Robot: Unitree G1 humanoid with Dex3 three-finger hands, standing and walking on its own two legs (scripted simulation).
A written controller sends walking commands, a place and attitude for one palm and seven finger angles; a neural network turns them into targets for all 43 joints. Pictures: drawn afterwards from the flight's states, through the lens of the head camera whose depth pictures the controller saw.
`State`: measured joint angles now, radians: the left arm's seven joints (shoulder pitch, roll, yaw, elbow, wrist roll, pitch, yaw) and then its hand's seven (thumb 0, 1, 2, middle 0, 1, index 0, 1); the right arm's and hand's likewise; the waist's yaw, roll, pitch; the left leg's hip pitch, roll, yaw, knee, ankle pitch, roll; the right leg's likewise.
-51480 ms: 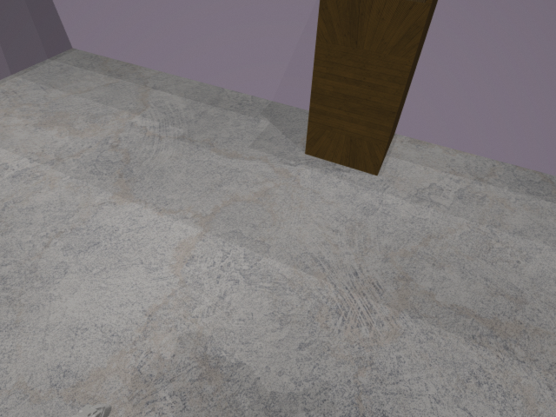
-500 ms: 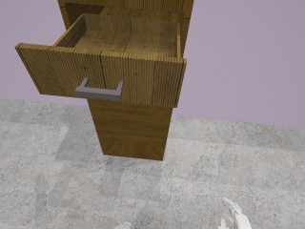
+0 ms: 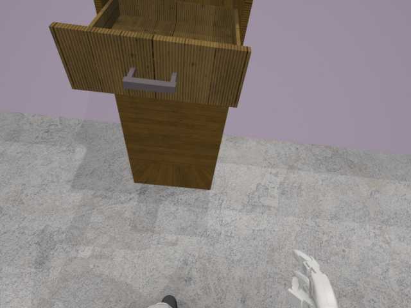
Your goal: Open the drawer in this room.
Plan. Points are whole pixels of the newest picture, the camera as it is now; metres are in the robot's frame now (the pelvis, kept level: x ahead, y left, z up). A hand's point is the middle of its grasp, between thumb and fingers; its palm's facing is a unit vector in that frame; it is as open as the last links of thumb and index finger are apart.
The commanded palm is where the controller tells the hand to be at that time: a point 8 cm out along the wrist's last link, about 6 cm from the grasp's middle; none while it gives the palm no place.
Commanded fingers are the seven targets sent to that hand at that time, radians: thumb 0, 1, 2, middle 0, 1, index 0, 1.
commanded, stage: stop stepping back and stand still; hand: left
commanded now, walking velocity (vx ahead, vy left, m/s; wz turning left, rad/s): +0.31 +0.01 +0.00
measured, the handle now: (151, 79) +0.51 +0.16 +0.16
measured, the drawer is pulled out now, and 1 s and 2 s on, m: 0.29 0.29 0.29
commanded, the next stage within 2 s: let the arm hang, fingers relaxed in 1.50 s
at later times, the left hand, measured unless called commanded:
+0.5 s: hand out of the picture +0.13 +0.18 +0.32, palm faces +0.52 -0.74 -0.43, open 7.4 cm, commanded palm +0.06 +0.26 +0.33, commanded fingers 0.00 0.90 0.90 -0.20 -0.30 -0.20 -0.30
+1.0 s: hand out of the picture +0.14 +0.19 +0.31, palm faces +0.51 -0.68 -0.53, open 7.4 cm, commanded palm +0.09 +0.27 +0.33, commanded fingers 0.00 0.90 0.90 -0.20 -0.30 -0.20 -0.30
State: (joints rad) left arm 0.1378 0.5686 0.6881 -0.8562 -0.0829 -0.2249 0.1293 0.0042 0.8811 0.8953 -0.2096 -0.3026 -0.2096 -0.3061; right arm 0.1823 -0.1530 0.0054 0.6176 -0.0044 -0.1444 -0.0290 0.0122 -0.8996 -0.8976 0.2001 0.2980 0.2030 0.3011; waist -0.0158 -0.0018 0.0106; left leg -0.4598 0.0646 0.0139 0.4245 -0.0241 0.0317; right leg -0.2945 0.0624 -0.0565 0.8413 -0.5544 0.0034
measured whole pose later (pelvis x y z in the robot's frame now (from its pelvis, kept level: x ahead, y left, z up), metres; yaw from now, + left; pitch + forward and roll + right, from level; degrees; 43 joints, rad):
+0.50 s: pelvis -0.07 -0.02 -0.01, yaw -1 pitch +1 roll +0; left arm 0.30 0.56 0.64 -0.84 -0.05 -0.21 0.14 0.01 0.89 0.90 -0.20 -0.30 -0.20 -0.30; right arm 0.27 -0.16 0.04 0.60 -0.01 -0.12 -0.05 0.01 -0.90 -0.90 0.20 0.30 0.20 0.30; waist -0.06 -0.02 -0.02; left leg -0.36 0.06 0.10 0.55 -0.21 0.01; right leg -0.32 0.00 -0.12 0.66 -0.42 -0.02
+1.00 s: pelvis -0.04 -0.01 +0.00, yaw +0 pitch +1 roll -1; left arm 0.39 0.60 0.67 -0.90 -0.05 -0.27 0.14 0.01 0.88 0.89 -0.22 -0.30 -0.22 -0.31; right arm 0.19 -0.20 -0.01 0.58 0.02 -0.12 -0.06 0.01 -0.90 -0.90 0.20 0.30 0.20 0.30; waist 0.00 -0.02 0.04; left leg -0.31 0.06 0.07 0.54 -0.25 -0.01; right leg -0.22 0.00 -0.11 0.51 -0.30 -0.03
